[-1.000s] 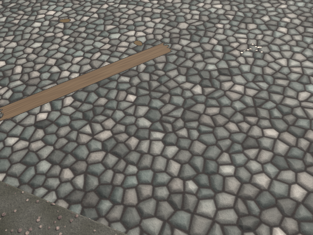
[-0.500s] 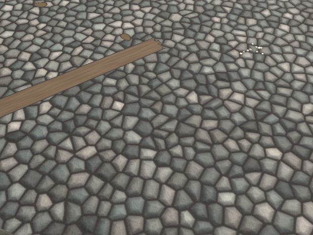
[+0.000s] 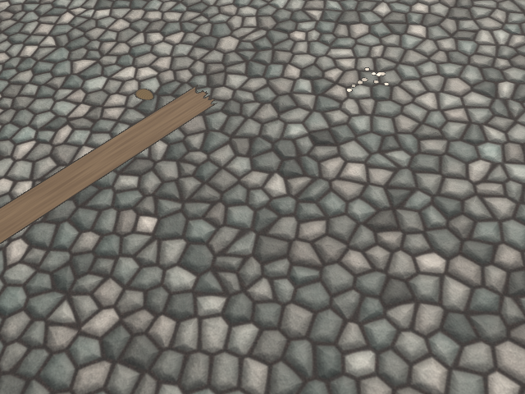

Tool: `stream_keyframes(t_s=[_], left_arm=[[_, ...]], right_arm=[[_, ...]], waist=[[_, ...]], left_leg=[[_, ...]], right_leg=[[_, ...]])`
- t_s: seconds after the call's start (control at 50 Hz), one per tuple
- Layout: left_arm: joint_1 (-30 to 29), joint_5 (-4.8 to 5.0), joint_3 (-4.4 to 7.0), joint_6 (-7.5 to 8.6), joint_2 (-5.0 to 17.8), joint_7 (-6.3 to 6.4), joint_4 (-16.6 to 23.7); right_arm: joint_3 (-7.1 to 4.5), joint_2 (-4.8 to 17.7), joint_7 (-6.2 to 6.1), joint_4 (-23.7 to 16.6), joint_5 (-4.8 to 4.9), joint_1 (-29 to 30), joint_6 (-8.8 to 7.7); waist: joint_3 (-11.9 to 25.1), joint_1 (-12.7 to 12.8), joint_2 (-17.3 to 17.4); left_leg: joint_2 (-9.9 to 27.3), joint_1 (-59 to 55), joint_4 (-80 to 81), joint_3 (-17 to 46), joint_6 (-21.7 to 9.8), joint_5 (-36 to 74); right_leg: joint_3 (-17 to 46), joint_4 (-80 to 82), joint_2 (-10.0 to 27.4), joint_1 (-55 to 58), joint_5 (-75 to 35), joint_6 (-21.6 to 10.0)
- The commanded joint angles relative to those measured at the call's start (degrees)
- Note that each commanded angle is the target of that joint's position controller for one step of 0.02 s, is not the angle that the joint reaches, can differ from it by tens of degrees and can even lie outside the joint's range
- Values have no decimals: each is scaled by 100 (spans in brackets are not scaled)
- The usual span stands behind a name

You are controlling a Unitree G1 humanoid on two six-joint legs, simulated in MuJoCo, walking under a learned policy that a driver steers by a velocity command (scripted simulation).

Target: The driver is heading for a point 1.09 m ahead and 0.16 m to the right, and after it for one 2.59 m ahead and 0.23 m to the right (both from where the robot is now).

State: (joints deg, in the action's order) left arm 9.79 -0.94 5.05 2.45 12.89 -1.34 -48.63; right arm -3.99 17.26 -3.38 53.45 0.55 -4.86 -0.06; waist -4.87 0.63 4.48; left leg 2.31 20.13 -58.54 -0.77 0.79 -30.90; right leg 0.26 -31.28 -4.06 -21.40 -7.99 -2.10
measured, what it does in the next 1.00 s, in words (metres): goes down, turning right: left foot, then right foot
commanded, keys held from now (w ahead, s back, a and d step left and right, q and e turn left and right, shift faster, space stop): e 0.24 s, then w+e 0.28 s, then w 0.40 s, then w+q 0.08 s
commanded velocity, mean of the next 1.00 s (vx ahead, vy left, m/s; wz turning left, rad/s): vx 0.27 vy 0.00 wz -0.40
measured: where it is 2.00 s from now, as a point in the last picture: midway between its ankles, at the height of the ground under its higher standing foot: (372, 278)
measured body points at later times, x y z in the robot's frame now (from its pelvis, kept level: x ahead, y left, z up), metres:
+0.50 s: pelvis +0.09 +0.05 -0.03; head +0.09 +0.05 +0.42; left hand +0.28 +0.28 -0.14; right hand +0.12 -0.26 -0.13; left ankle +0.14 +0.16 -0.77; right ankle +0.06 -0.09 -0.71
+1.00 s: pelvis +0.22 -0.08 -0.02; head +0.23 -0.10 +0.43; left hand +0.44 +0.10 -0.12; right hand +0.13 -0.35 -0.16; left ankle +0.27 +0.07 -0.68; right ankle +0.17 -0.16 -0.77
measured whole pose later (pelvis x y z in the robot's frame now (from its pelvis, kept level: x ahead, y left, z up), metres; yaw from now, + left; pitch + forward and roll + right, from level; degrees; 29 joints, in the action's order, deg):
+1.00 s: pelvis +0.22 -0.08 -0.02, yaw -25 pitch +2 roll +0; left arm 15.9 0.1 2.7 3.9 13.9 -0.8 -40.6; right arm -3.2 17.0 0.8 51.9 1.1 -19.3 -5.2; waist 1.4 -1.5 2.0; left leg 5.3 30.6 -62.8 0.5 -0.9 -16.2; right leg -1.2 -22.3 -2.0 -12.1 12.6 -2.6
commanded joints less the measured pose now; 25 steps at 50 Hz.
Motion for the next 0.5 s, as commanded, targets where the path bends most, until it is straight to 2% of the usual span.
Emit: stream_keyframes(t_s=[0.02,0.04,0.06,0.1,0.16,0.18,0.24,0.26,0.3,0.34,0.36,0.38,0.4,0.42,0.44,0.46,0.48,0.5], left_arm=[[252,132,262,296,1200,75,421],[221,211,232,270,1094,119,436],[289,233,204,209,1011,168,429],[428,140,199,129,1030,273,466],[473,124,210,25,1064,361,552],[635,119,211,29,1086,400,518],[546,73,205,5,1107,461,606],[559,71,209,-3,1100,469,611],[452,146,225,-51,1087,483,650],[246,114,222,-73,1067,495,743],[147,110,198,-86,964,510,789],[65,128,173,-89,857,510,831],[233,158,151,-97,716,475,780],[385,195,112,-108,565,404,740],[438,187,12,-108,287,377,824],[748,151,43,-73,448,324,982],[658,69,71,-53,625,327,934],[575,272,72,-7,649,300,1317]], right_arm=[[-33,472,27,-474,-24,168,-155],[-55,541,0,-459,-93,288,-172],[-47,494,17,-488,-112,396,-185],[-38,407,92,-430,-62,343,-235],[11,225,126,-419,-19,468,-270],[-41,362,146,-430,-23,510,-300],[-48,414,172,-505,-10,584,-349],[-51,436,196,-527,-9,561,-375],[-36,396,257,-603,21,620,-421],[-49,417,304,-572,60,358,-488],[-65,440,323,-507,86,128,-518],[-72,419,336,-401,72,-155,-557],[-78,378,334,-294,21,-397,-574],[-75,380,325,-199,-53,-800,-575],[-78,462,337,-151,-184,-1228,-561],[-154,795,313,-247,-166,-1005,-510],[-150,636,303,-333,-73,-1000,-433],[-298,1301,263,-316,-103,-815,-364]], waist=[[1243,23,-895],[1207,52,-650],[1179,52,-635],[1242,49,-808],[1099,128,-959],[1075,156,-918],[862,125,-1243],[907,104,-1249],[692,105,-1221],[593,-21,-1426],[544,-107,-1367],[534,-234,-1149],[623,-284,-636],[833,-417,-229],[984,-478,132],[830,-134,259],[503,-325,185],[424,20,1270]], left_leg=[[-235,1712,-1312,752,-167,101],[-168,1667,-902,757,-195,406],[-182,1490,-461,755,-192,601],[-376,1203,-80,652,-126,1036],[-626,1045,663,486,41,1417],[-639,1001,854,694,105,1734],[-647,979,1247,813,199,1842],[-624,873,1404,844,198,1926],[-561,455,2386,903,187,2311],[-388,-270,2998,1007,161,2658],[-204,-538,3363,1072,120,2988],[-84,-919,3904,968,55,3583],[-16,-1427,4218,751,47,3983],[187,-2299,4058,784,14,3621],[945,-2528,3866,1678,-292,2839],[1368,-2199,4104,2328,-690,1683],[1103,-1881,4251,2136,-681,872],[1950,-1992,4706,3542,-1352,-906]], right_leg=[[2680,1146,1959,2317,-2193,-1233],[2501,1178,1805,2208,-1943,-1042],[2437,1240,1665,2083,-1788,-932],[2352,1305,1513,1974,-2013,-876],[2263,1359,1302,1683,-1587,-736],[2410,1354,1246,1656,-984,-767],[2738,1399,1254,1348,-442,-791],[2846,1456,1225,1262,71,-775],[2944,1633,960,823,2010,-615],[3098,1551,814,372,2693,-483],[3121,1346,756,206,2874,-447],[2930,966,574,34,3047,-346],[2432,87,183,-243,3488,-150],[1750,-1026,-192,-1084,3901,9],[1330,-2388,-473,-1605,3893,43],[1311,-2600,-272,-1884,3688,84],[1164,-2933,-96,-2036,3589,207],[860,-3270,232,-2977,3425,263]])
